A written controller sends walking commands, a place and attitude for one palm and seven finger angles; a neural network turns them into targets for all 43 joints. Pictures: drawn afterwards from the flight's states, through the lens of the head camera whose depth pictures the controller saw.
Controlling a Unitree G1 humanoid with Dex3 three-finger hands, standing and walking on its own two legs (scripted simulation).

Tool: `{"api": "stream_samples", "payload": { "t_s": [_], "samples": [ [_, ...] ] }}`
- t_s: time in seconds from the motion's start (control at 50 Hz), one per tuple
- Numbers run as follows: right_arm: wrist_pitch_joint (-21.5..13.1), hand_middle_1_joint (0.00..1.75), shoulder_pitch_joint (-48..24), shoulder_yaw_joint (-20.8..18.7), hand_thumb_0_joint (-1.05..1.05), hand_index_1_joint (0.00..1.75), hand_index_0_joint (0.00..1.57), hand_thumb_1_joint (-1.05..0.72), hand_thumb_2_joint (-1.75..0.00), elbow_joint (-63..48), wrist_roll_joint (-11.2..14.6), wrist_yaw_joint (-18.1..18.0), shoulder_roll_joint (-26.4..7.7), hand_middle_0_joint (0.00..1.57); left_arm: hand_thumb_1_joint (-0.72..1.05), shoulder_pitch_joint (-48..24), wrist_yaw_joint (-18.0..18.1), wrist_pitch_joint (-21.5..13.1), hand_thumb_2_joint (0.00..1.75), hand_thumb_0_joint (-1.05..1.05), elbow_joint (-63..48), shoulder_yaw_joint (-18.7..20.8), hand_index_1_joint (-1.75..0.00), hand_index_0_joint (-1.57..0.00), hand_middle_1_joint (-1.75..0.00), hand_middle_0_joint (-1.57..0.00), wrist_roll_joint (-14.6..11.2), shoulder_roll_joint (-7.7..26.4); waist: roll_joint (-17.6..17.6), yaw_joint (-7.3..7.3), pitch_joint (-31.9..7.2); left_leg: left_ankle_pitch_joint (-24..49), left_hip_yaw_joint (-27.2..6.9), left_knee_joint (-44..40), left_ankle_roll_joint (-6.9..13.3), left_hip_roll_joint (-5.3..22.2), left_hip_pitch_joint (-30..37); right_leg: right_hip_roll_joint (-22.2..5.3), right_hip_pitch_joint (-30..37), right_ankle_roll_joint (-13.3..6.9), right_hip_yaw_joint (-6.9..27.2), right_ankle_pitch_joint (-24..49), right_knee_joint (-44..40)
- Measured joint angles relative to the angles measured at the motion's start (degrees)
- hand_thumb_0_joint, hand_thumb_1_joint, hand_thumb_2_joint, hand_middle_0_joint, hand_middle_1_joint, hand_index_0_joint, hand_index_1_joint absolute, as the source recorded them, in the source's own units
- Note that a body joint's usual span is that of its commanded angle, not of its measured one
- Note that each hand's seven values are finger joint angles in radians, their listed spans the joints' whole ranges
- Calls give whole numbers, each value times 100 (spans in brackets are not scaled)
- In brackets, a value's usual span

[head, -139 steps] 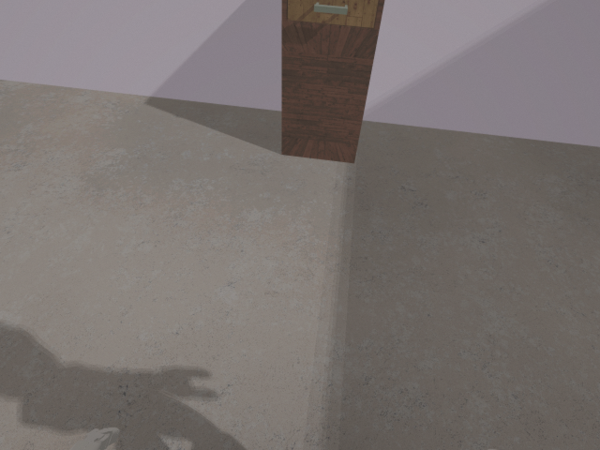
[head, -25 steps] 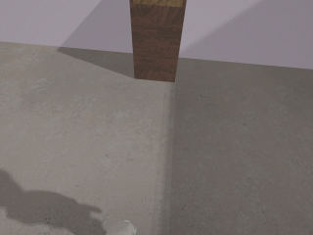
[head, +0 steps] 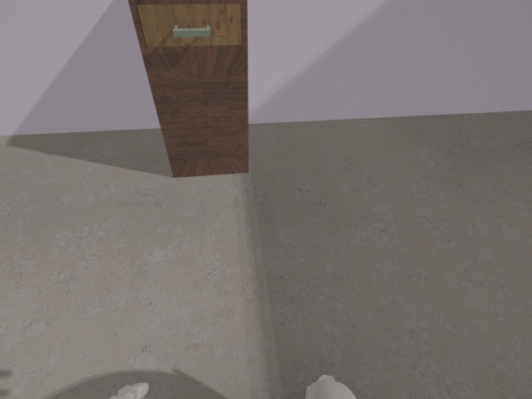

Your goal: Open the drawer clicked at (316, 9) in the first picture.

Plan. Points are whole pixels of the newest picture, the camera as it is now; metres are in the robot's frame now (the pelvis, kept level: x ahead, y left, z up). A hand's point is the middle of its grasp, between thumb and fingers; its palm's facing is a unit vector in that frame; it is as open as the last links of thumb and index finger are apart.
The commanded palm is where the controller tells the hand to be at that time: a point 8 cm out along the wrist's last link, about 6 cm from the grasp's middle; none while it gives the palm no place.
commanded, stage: walk to a spot facing it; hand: left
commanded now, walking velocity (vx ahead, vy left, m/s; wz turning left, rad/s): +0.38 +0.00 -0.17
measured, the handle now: (192, 30) +1.28 +0.31 +0.00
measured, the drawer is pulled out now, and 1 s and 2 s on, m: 0.00 0.00 0.00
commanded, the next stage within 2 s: turn to face it in 0.94 s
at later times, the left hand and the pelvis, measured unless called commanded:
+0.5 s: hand (173, 365) +0.22 +0.18 -0.18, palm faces +0.05 -0.98 -0.17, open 7.3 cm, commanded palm none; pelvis +0.23 -0.01 +0.00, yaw -1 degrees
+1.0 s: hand (194, 226) +0.53 +0.19 -0.17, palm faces -0.17 -0.97 -0.15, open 7.4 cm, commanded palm none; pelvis +0.43 +0.03 +0.00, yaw -12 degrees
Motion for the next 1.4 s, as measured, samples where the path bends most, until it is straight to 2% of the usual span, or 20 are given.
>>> {"api": "stream_samples", "payload": {
  "t_s": [0.08, 0.12, 0.14, 0.2, 0.26, 0.38, 0.54, 0.58, 0.62, 0.66, 0.76, 0.86, 0.96, 1.1, 1.12, 1.14, 1.18, 1.22, 1.3, 1.4],
  "samples": [
    [51, 30, 285, 30, 0, 30, 20, -91, -90, 133, -27, 22, 52, 20, 91, -246, -17, -25, 90, 0, -44, -59, -30, -19, -30, -19, -9, -77, 137, -203, 166, -431, 99, 118, -206, 170, 383, 185, 364, -171, -209, -181, -880],
    [100, 30, 445, 53, 0, 30, 20, -91, -90, 221, -13, 38, 100, 20, 91, -279, -28, -125, 90, 0, -76, -92, -30, -19, -30, -19, 1, -102, 197, -227, 221, -805, 106, 646, -306, 363, 394, 364, 746, -309, -358, -192, -1269],
    [141, 30, 490, 65, 0, 30, 20, -91, -90, 277, 10, 61, 139, 20, 91, -277, -19, -213, 90, 0, -78, -94, -30, -19, -30, -19, 16, -107, 190, -195, 246, -968, 79, 1315, -303, 497, 198, 402, 832, -376, -396, 115, -1294],
    [278, 30, 304, 77, 0, 30, 20, -91, -90, 320, 78, 96, 189, 20, 91, -154, 40, -364, 90, 0, -8, -109, -30, -20, -30, -19, -54, -173, 184, -131, 371, -909, -693, 4198, -190, 535, -995, 488, 1016, -423, -434, -289, -925],
    [324, 30, -30, 22, 1, 30, 20, -91, -90, 161, 63, 95, 147, 20, 92, 166, 135, -363, 90, -1, 160, -71, -30, -20, -30, -20, -138, -242, 228, -72, 305, -269, -1015, 5263, -161, 617, -2052, 599, 1501, -337, -465, -378, -1364],
    [358, 30, -748, -64, 0, 30, 20, -91, -90, -357, -1, 127, 25, 19, 95, 750, 214, -340, 90, -2, 511, -35, -30, -20, -30, -20, -59, -37, 296, -3, 17, 415, -1023, 4010, -326, 908, -3087, 720, 2206, -275, -492, -350, -2192],
    [262, 30, -1194, -102, 1, 30, 19, -93, -90, -586, 6, 243, -224, 19, 92, 1373, 134, -301, 90, -1, 791, -86, -30, -20, -30, -20, -33, -64, 167, 336, -122, 618, -745, 1740, -304, 752, -2457, 602, 2834, 92, -498, -987, -2152],
    [145, 30, -1269, -89, 1, 30, 20, -92, -90, -621, -26, 227, -204, 19, 92, 1500, 120, -245, 90, 0, 859, -78, -30, -20, -30, -20, -58, -71, 15, 365, -91, 674, -596, 1617, -102, 603, -2224, 400, 2704, 88, -388, -1372, -1476],
    [51, 30, -1304, -51, 0, 30, 20, -92, -90, -684, -48, 189, -149, 19, 91, 1513, 104, -137, 90, 0, 928, -87, -30, -20, -30, -20, -63, -103, -42, 363, -32, 390, -437, 1796, 109, 566, -2069, 362, 2140, -26, -97, -1775, 53],
    [11, 30, -1218, -9, 0, 30, 20, -91, -90, -699, -38, 125, -60, 19, 91, 1450, 74, -73, 90, 0, 977, -79, -30, -20, -30, -19, -44, -122, -31, 303, -28, 280, -324, 1586, 177, 531, -1763, 351, 1535, -89, 18, -1585, 1320],
    [-23, 30, -797, -17, -1, 30, 20, -95, -90, -498, 20, -35, 43, 20, 91, 1134, 56, -24, 90, 0, 794, -2, -30, -19, -30, -19, -12, -115, -50, 271, -29, 390, -44, 651, 154, 368, -915, 181, 420, -16, 167, -546, 2150],
    [25, 30, -304, 46, -1, 30, 20, -94, -90, -226, 42, -45, 171, 20, 91, 845, 45, 88, 90, 0, 542, 82, -30, -19, -30, -19, 1, -97, -77, 268, -50, 269, 256, 171, 113, 268, -324, 66, -218, 95, 155, -6, 1949],
    [71, 30, 70, 85, 0, 30, 20, -92, -90, -72, 21, -41, 318, 20, 91, 503, -6, 185, 90, 0, 365, 96, -30, -19, -30, -19, -7, -99, -3, 125, 88, -31, 529, 55, -15, 279, 115, 39, -252, 122, -144, 147, 941],
    [206, 30, 333, 48, 0, 30, 20, -91, -90, 44, 7, -30, 330, 20, 91, -16, -4, 37, 90, 0, 66, 22, -30, -19, -30, -19, -11, -124, 265, -125, 429, -860, 841, 902, -342, 647, 361, 448, 502, -192, -551, -98, -788],
    [231, 30, 403, 53, 0, 30, 20, -90, -90, 77, 33, -16, 351, 20, 91, -25, 8, -63, 90, 0, 25, -7, -30, -19, -30, -19, 4, -85, 207, -129, 401, -985, 803, 1450, -363, 722, 212, 446, 766, -265, -579, 347, -1104],
    [273, 30, 416, 58, 0, 30, 20, -90, -90, 105, 75, -1, 358, 20, 91, -46, 46, -179, 90, 0, 10, -15, -30, -19, -30, -19, 3, -67, 161, -92, 360, -1051, 573, 2309, -359, 766, -132, 440, 803, -385, -561, 210, -1063],
    [398, 30, 200, 51, 0, 30, 20, -90, -90, 109, 140, -17, 276, 20, 91, -139, 137, -287, 90, 0, 44, -73, -30, -19, -30, -19, -68, -137, 295, -118, 444, -1235, -308, 3957, -323, 728, -901, 520, 837, -528, -626, -286, -756],
    [482, 30, -33, 35, 0, 30, 20, -90, -90, 16, 142, -38, 221, 20, 91, -175, 187, -278, 90, 0, 85, -151, -30, -20, -30, -19, -92, -202, 358, -164, 440, -1109, -850, 4852, -323, 622, -1544, 538, 1033, -530, -718, -438, -862],
    [585, 30, -474, 12, 0, 30, 20, -91, -90, -275, 92, -29, 144, 20, 91, -164, 281, -175, 90, 0, 155, -214, -30, -20, -30, -19, -107, -351, 343, -193, 262, -669, -1165, 4899, -380, 631, -2410, 483, 1402, -432, -891, -283, -1406],
    [684, 30, -851, -36, 0, 30, 20, -91, -90, -598, 39, 29, 19, 19, 93, -191, 305, -68, 90, -2, 43, -180, -30, -20, -30, -20, -63, -362, 259, -97, 96, -503, -1029, 3881, -457, 651, -2658, 268, 1612, -311, -1130, -253, -1657]
  ]
}}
